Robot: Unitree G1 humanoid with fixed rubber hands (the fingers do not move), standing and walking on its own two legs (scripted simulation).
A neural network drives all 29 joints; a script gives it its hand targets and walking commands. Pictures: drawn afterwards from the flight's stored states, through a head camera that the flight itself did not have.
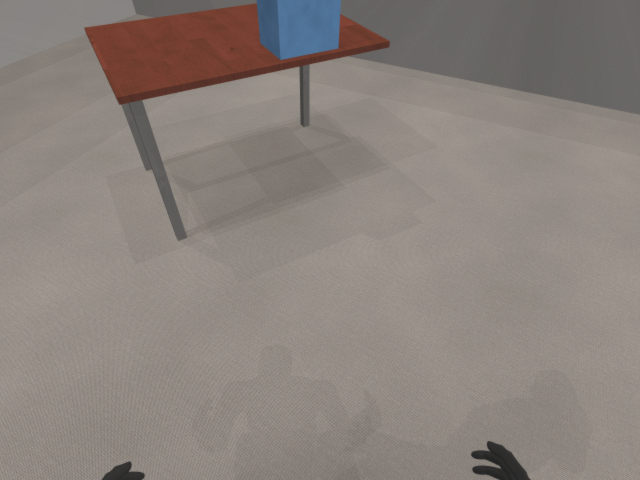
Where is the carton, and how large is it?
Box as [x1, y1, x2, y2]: [257, 0, 340, 59]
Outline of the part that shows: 257,0 260,42 280,59 338,47 340,0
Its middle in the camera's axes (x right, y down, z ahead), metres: -0.09 -0.83 +1.40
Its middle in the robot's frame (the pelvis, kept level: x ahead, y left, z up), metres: +1.61 +0.07 +0.03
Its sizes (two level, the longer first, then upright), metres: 0.243 0.179 0.237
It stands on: a table, 0.67 m high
